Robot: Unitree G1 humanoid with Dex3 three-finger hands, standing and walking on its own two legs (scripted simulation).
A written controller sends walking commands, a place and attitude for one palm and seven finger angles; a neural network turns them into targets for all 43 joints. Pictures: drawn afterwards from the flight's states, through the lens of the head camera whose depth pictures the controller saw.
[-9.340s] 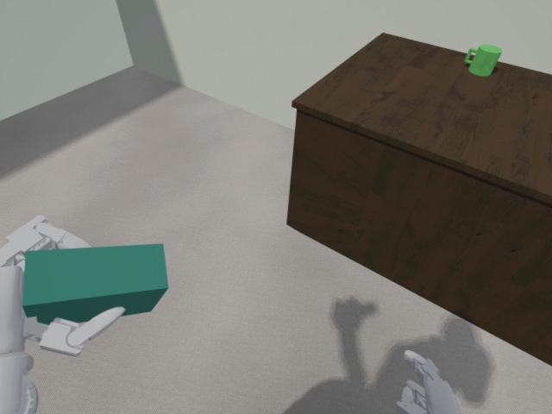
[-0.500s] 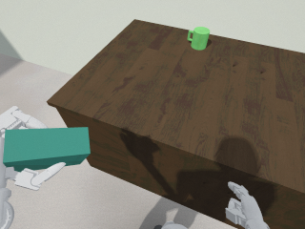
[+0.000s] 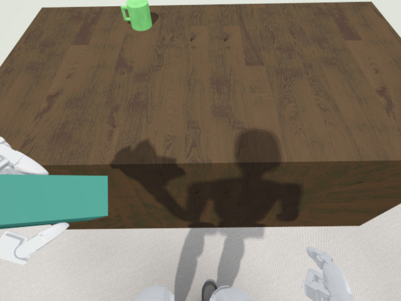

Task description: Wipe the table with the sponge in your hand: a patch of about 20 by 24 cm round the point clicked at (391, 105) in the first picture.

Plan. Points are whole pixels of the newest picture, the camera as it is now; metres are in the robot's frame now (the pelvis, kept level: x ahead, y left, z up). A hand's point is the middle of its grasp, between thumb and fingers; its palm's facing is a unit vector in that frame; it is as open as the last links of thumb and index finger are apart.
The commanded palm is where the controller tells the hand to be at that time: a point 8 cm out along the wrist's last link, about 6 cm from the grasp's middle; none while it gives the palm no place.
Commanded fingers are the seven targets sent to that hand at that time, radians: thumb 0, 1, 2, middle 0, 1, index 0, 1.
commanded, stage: turn to face it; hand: left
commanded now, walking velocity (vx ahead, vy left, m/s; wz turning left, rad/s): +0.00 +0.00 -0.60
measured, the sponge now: (64, 201) +0.23 +0.19 +0.16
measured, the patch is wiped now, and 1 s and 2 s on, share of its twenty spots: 0.00 0.00 0.00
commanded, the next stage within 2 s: take the last steps up to it in 0.60 s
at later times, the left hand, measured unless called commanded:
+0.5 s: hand (117, 229) +0.20 +0.11 +0.17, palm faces +0.22 -0.87 -0.43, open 9.8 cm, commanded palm +0.13 +0.18 +0.18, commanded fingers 0.00 0.10 1.30 -1.20 -1.60 -1.20 -1.60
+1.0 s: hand out of the picture +0.12 +0.09 +0.17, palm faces +0.12 -0.88 -0.47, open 9.8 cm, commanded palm +0.09 +0.15 +0.18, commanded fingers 0.00 0.10 1.30 -1.20 -1.60 -1.20 -1.60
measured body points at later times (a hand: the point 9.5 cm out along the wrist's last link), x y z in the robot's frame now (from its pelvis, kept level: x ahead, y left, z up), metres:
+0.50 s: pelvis -0.09 -0.06 -0.02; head -0.04 -0.10 +0.43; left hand +0.18 +0.16 +0.19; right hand +0.05 -0.29 -0.13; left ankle -0.07 +0.11 -0.68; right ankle -0.05 -0.13 -0.73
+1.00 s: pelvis -0.14 -0.08 +0.00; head -0.15 -0.08 +0.45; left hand +0.11 +0.14 +0.20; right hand -0.08 -0.36 -0.08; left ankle -0.11 +0.06 -0.73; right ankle -0.11 -0.14 -0.71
